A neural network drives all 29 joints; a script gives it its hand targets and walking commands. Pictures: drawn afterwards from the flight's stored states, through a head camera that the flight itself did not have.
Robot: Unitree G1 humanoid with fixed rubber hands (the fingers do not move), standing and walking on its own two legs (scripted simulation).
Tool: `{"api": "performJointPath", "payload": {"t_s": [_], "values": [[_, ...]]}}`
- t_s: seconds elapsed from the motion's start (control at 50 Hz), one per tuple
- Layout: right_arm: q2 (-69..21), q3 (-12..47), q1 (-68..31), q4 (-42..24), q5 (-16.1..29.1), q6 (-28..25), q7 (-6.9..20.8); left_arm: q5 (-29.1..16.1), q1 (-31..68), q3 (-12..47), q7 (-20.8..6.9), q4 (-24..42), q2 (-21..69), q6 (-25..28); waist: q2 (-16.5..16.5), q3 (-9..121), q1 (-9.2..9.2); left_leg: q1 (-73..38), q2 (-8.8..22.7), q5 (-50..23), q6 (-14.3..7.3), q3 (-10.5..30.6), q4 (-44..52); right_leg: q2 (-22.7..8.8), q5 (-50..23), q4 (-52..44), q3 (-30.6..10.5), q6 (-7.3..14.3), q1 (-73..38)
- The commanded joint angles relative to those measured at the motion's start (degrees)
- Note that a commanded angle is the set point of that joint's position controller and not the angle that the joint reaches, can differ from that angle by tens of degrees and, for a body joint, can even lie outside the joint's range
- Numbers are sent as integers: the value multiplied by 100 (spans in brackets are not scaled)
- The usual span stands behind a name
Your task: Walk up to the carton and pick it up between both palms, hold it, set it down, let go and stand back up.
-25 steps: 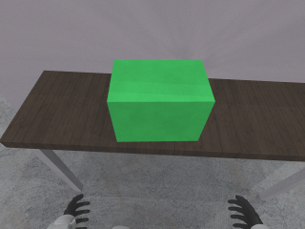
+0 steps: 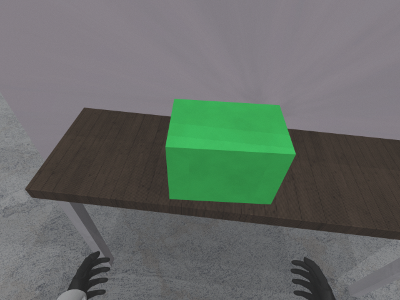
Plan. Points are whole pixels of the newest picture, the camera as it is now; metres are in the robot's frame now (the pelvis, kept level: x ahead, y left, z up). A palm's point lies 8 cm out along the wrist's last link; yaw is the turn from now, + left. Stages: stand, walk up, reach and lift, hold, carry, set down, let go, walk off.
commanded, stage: reach and lift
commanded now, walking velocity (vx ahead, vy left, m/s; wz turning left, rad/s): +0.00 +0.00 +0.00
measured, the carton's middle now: (223, 152) +0.46 -0.01 +0.02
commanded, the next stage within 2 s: none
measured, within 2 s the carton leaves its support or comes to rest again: neither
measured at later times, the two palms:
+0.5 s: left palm (95, 254) +0.20 +0.25 -0.04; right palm (328, 275) +0.20 -0.22 -0.03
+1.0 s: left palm (103, 227) +0.24 +0.23 +0.00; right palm (336, 253) +0.23 -0.23 +0.01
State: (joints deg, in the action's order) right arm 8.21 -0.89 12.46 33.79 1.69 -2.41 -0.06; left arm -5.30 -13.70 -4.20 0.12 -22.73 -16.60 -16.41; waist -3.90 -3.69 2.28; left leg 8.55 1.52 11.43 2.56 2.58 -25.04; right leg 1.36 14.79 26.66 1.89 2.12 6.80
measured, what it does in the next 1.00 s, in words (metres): stands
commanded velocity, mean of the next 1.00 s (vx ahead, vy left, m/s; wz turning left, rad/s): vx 0.00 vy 0.00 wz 0.00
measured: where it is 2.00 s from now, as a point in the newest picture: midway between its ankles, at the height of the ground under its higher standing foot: outside the picture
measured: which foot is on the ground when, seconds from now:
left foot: down 0.00-1.00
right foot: down 0.00-1.00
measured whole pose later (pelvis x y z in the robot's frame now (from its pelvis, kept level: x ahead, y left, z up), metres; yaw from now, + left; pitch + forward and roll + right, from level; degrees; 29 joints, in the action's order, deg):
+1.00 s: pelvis +0.04 +0.01 +0.01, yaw -2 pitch -4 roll +0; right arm 16.4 0.4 13.6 23.3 17.4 -15.6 3.9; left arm -10.6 -14.2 1.3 2.8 -17.1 -13.7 9.4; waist -1.2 -1.1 1.2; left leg 4.0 1.4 13.4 1.5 0.0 -21.2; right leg 1.1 15.0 21.2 -0.7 1.1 2.3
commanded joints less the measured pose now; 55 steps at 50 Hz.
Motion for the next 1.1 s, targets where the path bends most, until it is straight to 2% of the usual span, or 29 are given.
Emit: {"api": "performJointPath", "payload": {"t_s": [0.0,0.08,0.18,0.34,0.44,0.54,0.7,0.72,0.74,0.76,0.8,0.84,0.86,0.9,0.94,1.0,1.02,1.04,1.08], "values": [[945,-572,-830,-1154,-16,-148,326,-81,662,95,232,1082,-382,298,721,11,10,92,-247,483,-131,-592,831,-42,523,-1082,7,-167,543],[1217,-680,-762,-1248,74,-318,584,-161,540,195,433,1247,-269,705,630,384,74,-88,-203,102,-57,-553,796,-6,138,-1036,-29,-123,521],[1480,-738,-621,-1042,253,-592,745,-98,347,257,586,1305,-34,1102,510,681,102,-400,-143,-530,-5,-511,697,64,-312,-1030,-42,-67,486],[1898,-740,-487,-866,692,-1071,809,-19,-13,325,643,1549,227,1534,368,1044,79,-987,-128,-2005,74,-413,457,232,-1272,-1107,-70,23,316],[2004,-659,-403,-886,965,-1353,791,-13,-149,316,612,1664,252,1797,351,1005,52,-1106,-165,-2506,121,-392,398,259,-1754,-1136,-109,29,159],[2007,-540,-375,-1019,1206,-1556,751,-85,-87,294,569,1712,156,2107,389,872,24,-1069,-207,-2527,142,-418,398,217,-2006,-1123,-175,13,61],[1968,-345,-506,-1304,1486,-1778,610,-336,278,248,468,1544,-142,2671,374,827,-34,-900,-276,-2143,120,-471,390,99,-2315,-985,-319,-96,-88],[1966,-323,-541,-1337,1512,-1801,585,-376,336,242,451,1501,-182,2739,360,835,-41,-878,-284,-2095,113,-474,387,87,-2348,-963,-336,-114,-105],[1885,-248,-454,-1577,1602,-1790,588,-412,354,279,430,1778,-206,2809,160,900,-17,-775,-275,-2115,-7,-357,410,57,-2261,-918,-362,-67,-243],[1930,-237,-435,-1622,1573,-1744,579,-385,237,224,412,1599,-223,2787,149,819,-1,-831,-272,-2024,-81,-369,449,18,-2262,-922,-429,-80,-244],[1937,-274,-429,-2061,1597,-1777,562,-478,259,298,375,1792,-239,2871,35,935,-76,-852,-267,-2108,-108,-321,435,32,-2451,-874,-407,-102,-275],[1907,-264,-478,-1990,1538,-1723,484,-476,361,262,344,1642,-296,2846,86,874,-62,-668,-294,-2078,-116,-320,433,-23,-2578,-827,-474,-122,-366],[1850,-255,-531,-2143,1631,-1716,466,-504,487,278,327,1794,-274,2903,93,819,-95,-668,-305,-1936,-137,-338,457,-54,-2618,-844,-506,-154,-370],[1804,-246,-542,-1997,1617,-1608,380,-565,587,259,265,1461,-317,2858,48,601,-176,-617,-276,-1629,-147,-296,523,-79,-2338,-919,-538,-155,-234],[1771,-360,-756,-2118,1596,-1589,326,-543,925,234,260,1701,-457,2882,188,713,-111,-615,-278,-1389,-148,-330,564,-89,-2043,-918,-529,-137,-173],[1775,-290,-889,-2166,1691,-1504,293,-557,1046,211,298,1682,-555,2851,271,806,-84,-857,-247,-1626,-94,-283,484,-48,-2061,-902,-467,-117,-78],[1827,-262,-910,-2182,1674,-1462,285,-649,1113,244,298,1615,-541,2822,149,827,-125,-881,-247,-1701,-98,-265,462,-33,-2121,-918,-454,-119,-32],[1887,-368,-1080,-2231,1674,-1418,303,-656,1266,230,316,1715,-565,2787,236,923,-62,-865,-237,-1675,-87,-264,498,-9,-1981,-931,-410,-91,24],[2075,-484,-1406,-2294,1656,-1346,318,-671,1547,233,356,1705,-629,2685,328,1070,-120,-927,-248,-1591,-40,-275,503,12,-1811,-964,-387,-69,103]]}}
